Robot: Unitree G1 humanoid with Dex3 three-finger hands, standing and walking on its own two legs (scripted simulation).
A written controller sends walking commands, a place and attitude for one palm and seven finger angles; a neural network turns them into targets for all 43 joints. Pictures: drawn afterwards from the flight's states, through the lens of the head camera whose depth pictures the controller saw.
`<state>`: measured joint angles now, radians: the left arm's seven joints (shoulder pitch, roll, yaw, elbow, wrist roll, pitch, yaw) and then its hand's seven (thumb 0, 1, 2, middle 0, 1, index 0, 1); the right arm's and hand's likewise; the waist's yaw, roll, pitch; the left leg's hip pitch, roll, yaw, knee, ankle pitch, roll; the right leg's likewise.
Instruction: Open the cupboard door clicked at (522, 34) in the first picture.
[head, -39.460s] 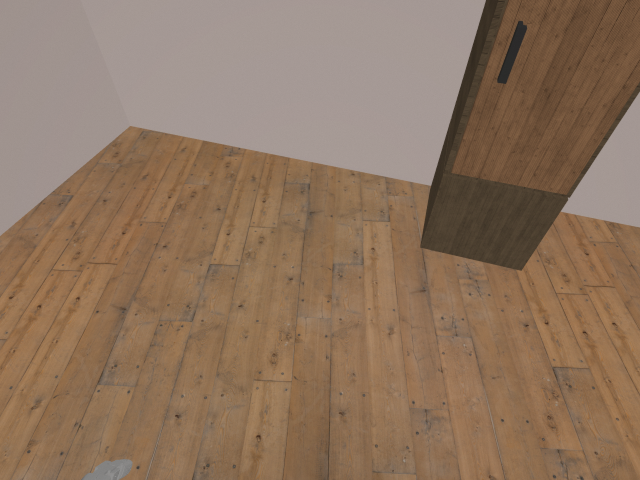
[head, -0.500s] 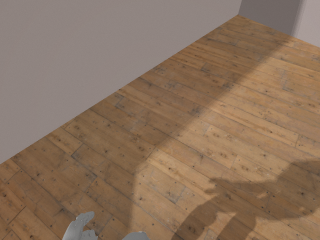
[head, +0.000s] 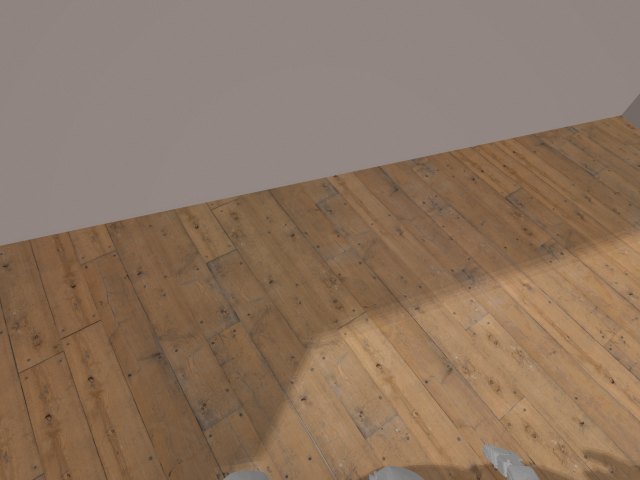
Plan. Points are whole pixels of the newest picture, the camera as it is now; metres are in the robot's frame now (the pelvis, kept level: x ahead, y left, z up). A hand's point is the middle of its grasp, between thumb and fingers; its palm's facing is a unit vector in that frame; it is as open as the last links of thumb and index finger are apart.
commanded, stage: turn to face it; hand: left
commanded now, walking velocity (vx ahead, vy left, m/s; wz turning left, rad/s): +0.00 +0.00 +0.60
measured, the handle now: out of the picture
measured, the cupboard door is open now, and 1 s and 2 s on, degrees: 46 46 46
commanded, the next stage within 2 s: take the last steps up to it in 1.82 s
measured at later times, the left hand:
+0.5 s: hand out of the picture +0.10 +0.16 -0.13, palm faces +0.24 -0.93 -0.29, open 7.4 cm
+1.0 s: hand out of the picture -0.09 +0.16 -0.19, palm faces +0.62 -0.75 -0.23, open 7.4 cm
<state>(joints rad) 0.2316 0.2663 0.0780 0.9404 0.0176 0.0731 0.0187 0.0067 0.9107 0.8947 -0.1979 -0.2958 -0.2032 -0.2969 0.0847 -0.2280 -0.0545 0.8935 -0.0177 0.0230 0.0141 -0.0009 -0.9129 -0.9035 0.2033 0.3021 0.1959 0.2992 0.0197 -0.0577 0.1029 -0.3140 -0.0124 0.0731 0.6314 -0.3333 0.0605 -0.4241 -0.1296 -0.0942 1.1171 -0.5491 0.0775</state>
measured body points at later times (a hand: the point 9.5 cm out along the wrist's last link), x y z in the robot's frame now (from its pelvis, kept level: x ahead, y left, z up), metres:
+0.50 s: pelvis +0.03 -0.06 +0.01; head +0.10 -0.08 +0.45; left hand +0.09 +0.21 -0.11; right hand +0.13 -0.30 -0.16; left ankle -0.03 +0.07 -0.66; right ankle +0.03 -0.15 -0.73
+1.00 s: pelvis +0.03 -0.02 -0.01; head +0.06 +0.04 +0.44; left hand -0.12 +0.20 -0.17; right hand +0.31 -0.13 -0.12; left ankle +0.00 +0.04 -0.73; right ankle +0.05 -0.16 -0.68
